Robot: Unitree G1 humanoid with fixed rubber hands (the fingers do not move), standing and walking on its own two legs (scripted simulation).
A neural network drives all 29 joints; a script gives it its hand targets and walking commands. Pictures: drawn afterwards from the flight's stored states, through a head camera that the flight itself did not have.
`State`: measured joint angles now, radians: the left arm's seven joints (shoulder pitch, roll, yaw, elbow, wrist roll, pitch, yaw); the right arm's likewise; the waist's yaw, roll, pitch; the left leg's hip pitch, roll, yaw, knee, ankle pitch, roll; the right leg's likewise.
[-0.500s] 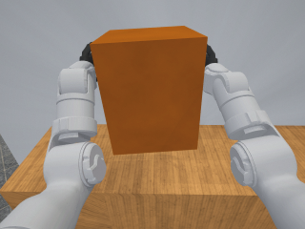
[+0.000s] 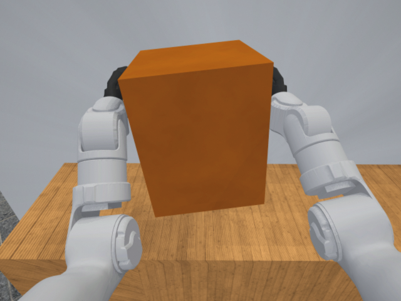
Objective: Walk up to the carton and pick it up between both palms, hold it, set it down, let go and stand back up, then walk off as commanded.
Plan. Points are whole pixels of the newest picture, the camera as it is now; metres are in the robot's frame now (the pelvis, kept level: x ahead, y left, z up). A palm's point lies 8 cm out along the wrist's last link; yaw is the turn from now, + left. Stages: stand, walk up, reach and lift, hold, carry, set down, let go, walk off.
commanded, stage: hold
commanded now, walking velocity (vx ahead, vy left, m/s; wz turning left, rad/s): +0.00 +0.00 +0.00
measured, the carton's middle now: (199, 123) +0.37 +0.00 +0.26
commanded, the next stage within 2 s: none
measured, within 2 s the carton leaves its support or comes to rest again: neither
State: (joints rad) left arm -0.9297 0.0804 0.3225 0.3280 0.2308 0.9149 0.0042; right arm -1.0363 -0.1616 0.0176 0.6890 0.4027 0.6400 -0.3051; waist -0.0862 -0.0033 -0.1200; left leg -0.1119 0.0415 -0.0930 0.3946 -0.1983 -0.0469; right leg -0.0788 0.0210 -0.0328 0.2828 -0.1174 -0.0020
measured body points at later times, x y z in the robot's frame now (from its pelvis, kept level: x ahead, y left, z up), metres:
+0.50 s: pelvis -0.01 -0.01 +0.00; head -0.11 +0.00 +0.44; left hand +0.37 +0.15 +0.32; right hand +0.37 -0.15 +0.31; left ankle +0.02 +0.14 -0.75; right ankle +0.03 -0.12 -0.75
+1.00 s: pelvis -0.01 -0.01 +0.00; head -0.10 +0.00 +0.44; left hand +0.38 +0.16 +0.32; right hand +0.38 -0.14 +0.31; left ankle +0.02 +0.14 -0.75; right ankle +0.03 -0.12 -0.75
